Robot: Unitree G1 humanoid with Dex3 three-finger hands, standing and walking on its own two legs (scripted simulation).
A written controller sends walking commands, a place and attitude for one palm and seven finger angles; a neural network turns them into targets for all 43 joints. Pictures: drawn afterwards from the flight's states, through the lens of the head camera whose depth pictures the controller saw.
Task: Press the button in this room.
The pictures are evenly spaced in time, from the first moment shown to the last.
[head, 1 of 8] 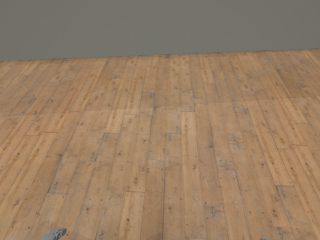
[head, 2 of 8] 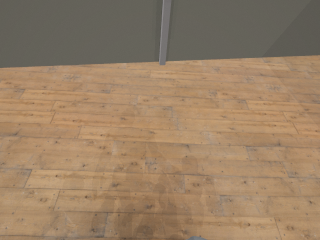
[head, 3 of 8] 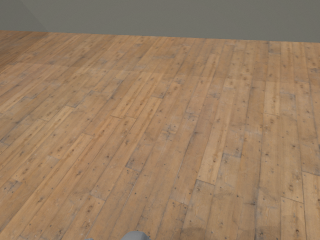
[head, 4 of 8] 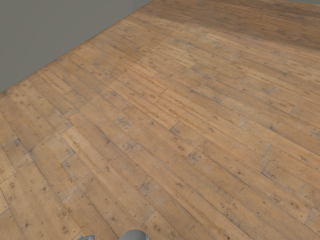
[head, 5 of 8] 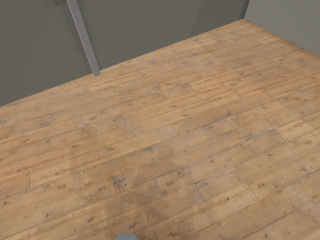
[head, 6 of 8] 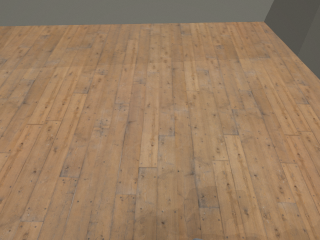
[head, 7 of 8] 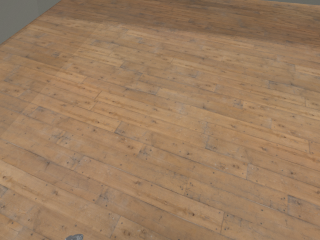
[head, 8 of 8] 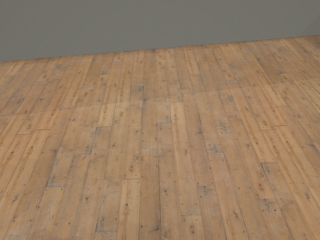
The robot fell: no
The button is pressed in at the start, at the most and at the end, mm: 0 0 0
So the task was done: no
